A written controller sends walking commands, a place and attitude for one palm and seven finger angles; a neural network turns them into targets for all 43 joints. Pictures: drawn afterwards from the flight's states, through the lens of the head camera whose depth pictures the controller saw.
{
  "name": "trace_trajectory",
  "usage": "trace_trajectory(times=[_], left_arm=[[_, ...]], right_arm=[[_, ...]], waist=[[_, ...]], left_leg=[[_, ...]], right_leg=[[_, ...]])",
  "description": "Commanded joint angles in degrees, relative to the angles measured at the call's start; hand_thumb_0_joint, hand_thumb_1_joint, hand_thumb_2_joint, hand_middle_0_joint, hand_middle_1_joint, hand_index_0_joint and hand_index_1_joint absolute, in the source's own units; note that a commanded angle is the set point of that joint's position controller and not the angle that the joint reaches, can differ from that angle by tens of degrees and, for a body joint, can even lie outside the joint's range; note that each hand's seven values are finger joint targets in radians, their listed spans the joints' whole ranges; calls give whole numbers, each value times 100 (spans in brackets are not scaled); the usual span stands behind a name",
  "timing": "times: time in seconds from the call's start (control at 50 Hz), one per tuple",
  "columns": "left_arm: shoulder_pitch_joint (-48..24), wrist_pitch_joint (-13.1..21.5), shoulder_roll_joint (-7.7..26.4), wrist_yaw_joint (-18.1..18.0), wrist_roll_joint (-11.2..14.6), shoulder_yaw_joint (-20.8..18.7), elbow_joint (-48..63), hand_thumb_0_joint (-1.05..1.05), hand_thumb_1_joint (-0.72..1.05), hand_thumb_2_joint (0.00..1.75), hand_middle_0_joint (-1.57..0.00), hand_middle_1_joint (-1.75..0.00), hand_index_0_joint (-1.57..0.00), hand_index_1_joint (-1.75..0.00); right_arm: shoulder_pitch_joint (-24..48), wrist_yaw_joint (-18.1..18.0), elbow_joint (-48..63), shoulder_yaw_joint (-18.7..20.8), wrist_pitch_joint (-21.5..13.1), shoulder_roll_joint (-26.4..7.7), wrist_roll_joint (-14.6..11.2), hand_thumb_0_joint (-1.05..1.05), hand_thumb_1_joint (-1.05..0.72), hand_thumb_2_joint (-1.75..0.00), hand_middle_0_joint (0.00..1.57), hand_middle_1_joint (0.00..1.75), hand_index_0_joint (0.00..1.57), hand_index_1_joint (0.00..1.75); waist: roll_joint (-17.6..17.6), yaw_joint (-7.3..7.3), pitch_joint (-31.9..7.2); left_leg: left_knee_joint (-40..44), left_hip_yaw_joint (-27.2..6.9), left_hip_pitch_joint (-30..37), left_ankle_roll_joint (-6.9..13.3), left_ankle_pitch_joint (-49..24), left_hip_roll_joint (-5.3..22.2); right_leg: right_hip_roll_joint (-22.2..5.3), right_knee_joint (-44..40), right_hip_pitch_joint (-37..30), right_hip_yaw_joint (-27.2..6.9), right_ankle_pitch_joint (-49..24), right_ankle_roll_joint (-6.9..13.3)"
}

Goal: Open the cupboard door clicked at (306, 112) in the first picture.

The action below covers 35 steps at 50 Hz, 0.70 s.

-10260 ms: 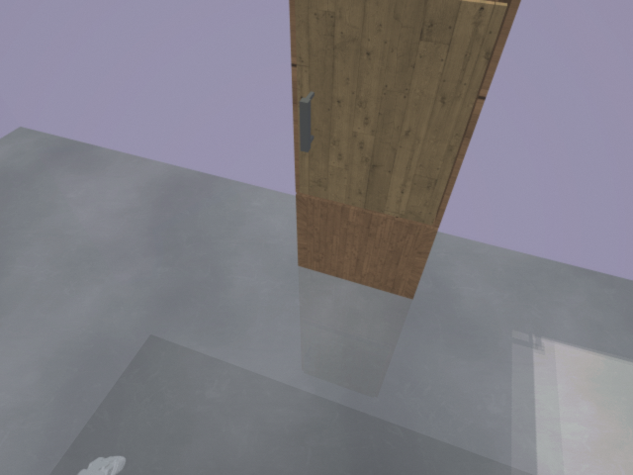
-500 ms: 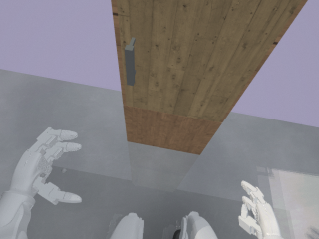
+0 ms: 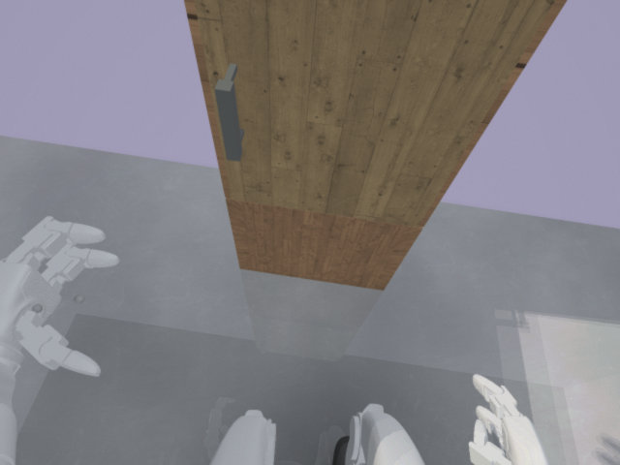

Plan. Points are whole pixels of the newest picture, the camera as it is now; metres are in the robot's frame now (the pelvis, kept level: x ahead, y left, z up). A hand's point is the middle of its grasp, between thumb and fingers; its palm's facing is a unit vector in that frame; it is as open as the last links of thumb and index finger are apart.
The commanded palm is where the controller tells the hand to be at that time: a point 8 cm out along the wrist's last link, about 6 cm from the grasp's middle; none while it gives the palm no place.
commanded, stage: raise the hand with hooked fingers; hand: left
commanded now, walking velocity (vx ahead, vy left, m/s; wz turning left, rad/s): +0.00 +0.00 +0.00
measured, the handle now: (233, 114) +0.61 +0.16 +0.03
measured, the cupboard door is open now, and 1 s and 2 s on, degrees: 0 0 0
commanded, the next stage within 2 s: move the hooked fingers beside the handle in 0.38 s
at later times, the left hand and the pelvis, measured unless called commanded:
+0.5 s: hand (78, 307) +0.28 +0.28 +0.05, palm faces -0.09 -0.99 -0.05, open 14.0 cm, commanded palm +0.26 +0.32 +0.05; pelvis +0.00 +0.00 +0.00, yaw +0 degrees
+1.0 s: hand (127, 235) +0.37 +0.25 +0.05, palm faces -0.10 -0.99 -0.05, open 14.0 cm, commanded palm +0.36 +0.29 +0.04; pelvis +0.00 +0.00 +0.00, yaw +0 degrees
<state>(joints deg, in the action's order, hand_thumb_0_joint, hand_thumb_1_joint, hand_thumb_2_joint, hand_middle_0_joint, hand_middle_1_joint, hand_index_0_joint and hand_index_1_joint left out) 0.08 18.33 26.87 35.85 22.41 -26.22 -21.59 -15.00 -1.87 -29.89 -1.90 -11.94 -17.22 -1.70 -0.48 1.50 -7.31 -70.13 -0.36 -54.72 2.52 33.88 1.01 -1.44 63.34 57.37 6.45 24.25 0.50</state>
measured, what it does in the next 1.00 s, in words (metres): stands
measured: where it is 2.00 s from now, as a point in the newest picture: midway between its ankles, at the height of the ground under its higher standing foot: outside the picture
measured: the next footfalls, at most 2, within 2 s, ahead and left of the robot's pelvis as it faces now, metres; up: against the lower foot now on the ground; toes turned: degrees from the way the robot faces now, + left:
none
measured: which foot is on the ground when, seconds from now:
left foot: down 0.00-1.00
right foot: down 0.00-1.00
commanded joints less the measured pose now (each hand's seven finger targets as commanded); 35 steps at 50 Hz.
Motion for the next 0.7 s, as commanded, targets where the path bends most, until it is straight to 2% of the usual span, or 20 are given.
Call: trace_trajectory(times=[0.0, 0.02, 0.04, 0.08, 0.14, 0.16, 0.18, 0.2, 0.28, 0.36, 0.4, 0.44, 0.46, 0.52, 0.54, 0.58, 0.62, 0.66, 0.68], left_arm=[[-436, 368, 1331, 14, 160, -507, 1127, 0, -50, 30, -30, -120, -30, -120], [-498, 383, 1426, -6, 168, -570, 1107, 0, -50, 30, -30, -120, -30, -120], [-535, 412, 1491, -39, 155, -644, 1168, 0, -50, 30, -30, -120, -30, -120], [-445, 452, 1399, -92, 155, -603, 1175, 0, -50, 30, -30, -120, -30, -120], [-565, 526, 1495, -132, 150, -656, 1323, 0, -50, 30, -30, -120, -30, -120], [-440, 518, 1395, -133, 136, -580, 1208, 0, -50, 30, -30, -120, -30, -120], [-445, 524, 1315, -129, 132, -515, 1219, 0, -50, 30, -30, -120, -30, -120], [-493, 517, 1380, -126, 123, -550, 1251, 0, -50, 30, -30, -120, -30, -120], [-546, 449, 1307, -57, 134, -489, 1010, 0, -50, 30, -30, -120, -30, -120], [-710, 464, 1376, 10, 130, -482, 1083, 0, -50, 30, -30, -120, -30, -120], [-617, 445, 1270, 4, 134, -434, 989, 0, -50, 30, -30, -120, -30, -120], [-743, 469, 1396, 12, 127, -503, 1083, 0, -50, 30, -30, -120, -30, -120], [-701, 462, 1356, 14, 128, -478, 1058, 0, -50, 30, -30, -120, -30, -120], [-1461, 502, 1158, -48, 79, -158, 1170, 0, -50, 30, -30, -120, -30, -120], [-1635, 481, 1261, -75, 12, -192, 1006, 0, -50, 30, -30, -120, -30, -120], [-1960, 450, 1063, -126, -75, 59, 876, 0, -50, 30, -30, -120, -30, -120], [-2215, 406, 1255, -182, -148, 0, 852, 0, -50, 30, -30, -120, -30, -120], [-2118, 347, 1330, -225, -238, -43, 803, 0, -50, 30, -30, -120, -30, -120], [-2081, 309, 1225, -255, -244, 19, 780, 0, -50, 30, -30, -120, -30, -120]], right_arm=[[-38, -39, 797, 416, -307, -915, -31, 0, -90, -90, 20, 30, 20, 30], [-61, -41, 812, 412, -309, -924, -12, 0, -90, -90, 20, 30, 20, 30], [-66, -34, 805, 405, -294, -918, -10, 0, -90, -90, 20, 30, 20, 30], [-60, -43, 820, 410, -293, -905, -23, 0, -90, -90, 20, 30, 20, 30], [-75, -48, 802, 398, -297, -893, -1, 0, -90, -90, 20, 30, 20, 30], [-90, -53, 799, 404, -296, -896, -14, 0, -90, -90, 20, 30, 20, 30], [-79, -55, 782, 407, -302, -895, -22, 0, -90, -90, 20, 30, 20, 30], [-78, -53, 783, 405, -305, -897, -18, 0, -90, -90, 20, 30, 20, 30], [-64, -84, 786, 387, -285, -912, -30, 0, -90, -90, 20, 30, 20, 30], [-27, -102, 790, 370, -287, -914, -26, 0, -90, -90, 20, 30, 20, 30], [-26, -106, 804, 366, -286, -895, -33, 0, -90, -90, 20, 30, 20, 30], [-28, -108, 796, 357, -285, -903, -16, 0, -90, -90, 20, 30, 20, 30], [-21, -111, 804, 362, -285, -901, -22, 0, -90, -90, 20, 30, 20, 30], [-21, -156, 713, 347, -309, -904, -1, 0, -90, -90, 20, 30, 20, 30], [-64, -169, 630, 350, -293, -935, -7, 0, -90, -90, 20, 30, 20, 30], [-90, -204, 592, 357, -292, -936, -21, 0, -90, -90, 20, 30, 20, 30], [-118, -221, 579, 348, -275, -964, -3, 0, -90, -90, 20, 30, 20, 30], [-174, -207, 585, 369, -221, -959, -19, 0, -90, -90, 20, 30, 20, 30], [-187, -192, 609, 367, -198, -930, -16, 0, -90, -90, 20, 30, 20, 30]], waist=[[-513, -91, -1856], [-530, -82, -1770], [-513, -101, -1864], [-583, -103, -1806], [-738, -114, -1940], [-625, -81, -1831], [-669, -67, -1790], [-753, -58, -1820], [-473, -10, -1658], [-653, -43, -1713], [-504, -26, -1637], [-607, -45, -1734], [-576, -40, -1725], [-713, 100, -1722], [-730, 105, -1713], [-663, 179, -1658], [-796, 126, -1823], [-812, 57, -2075], [-754, 56, -2129]], left_leg=[[1220, -242, 734, -169, -2244, -110], [1197, -257, 692, -181, -2271, -104], [1228, -255, 732, -181, -2265, -97], [1257, -244, 732, -180, -2193, -107], [1260, -260, 872, -206, -2340, -96], [1290, -280, 882, -213, -2304, -84], [1286, -274, 883, -209, -2294, -92], [1284, -271, 888, -204, -2202, -93], [1310, -288, 748, -187, -1929, -99], [1321, -309, 827, -208, -1950, -102], [1310, -279, 746, -180, -1800, -113], [1290, -299, 811, -203, -1954, -105], [1295, -299, 806, -208, -1924, -110], [1206, -358, 873, -224, -1992, -94], [1239, -390, 923, -265, -1946, -77], [1250, -407, 917, -265, -1804, -82], [1249, -438, 969, -301, -1938, -90], [1312, -452, 1196, -342, -2202, -67], [1319, -457, 1242, -350, -2410, -63]], right_leg=[[243, -644, -1705, -375, -771, 161], [282, -605, -1638, -361, -760, 194], [268, -603, -1694, -356, -764, 178], [253, -627, -1674, -361, -696, 167], [263, -592, -1677, -353, -783, 183], [262, -607, -1616, -321, -743, 169], [253, -615, -1581, -320, -752, 161], [248, -639, -1548, -338, -679, 157], [259, -685, -1507, -326, -484, 155], [251, -658, -1493, -326, -472, 183], [252, -718, -1489, -351, -373, 161], [269, -652, -1485, -336, -487, 182], [260, -654, -1488, -335, -466, 171], [277, -533, -1209, -284, -516, 181], [265, -534, -1126, -274, -453, 179], [239, -532, -971, -263, -385, 156], [238, -472, -998, -252, -433, 196], [204, -511, -1069, -254, -553, 180], [196, -519, -1109, -242, -672, 164]])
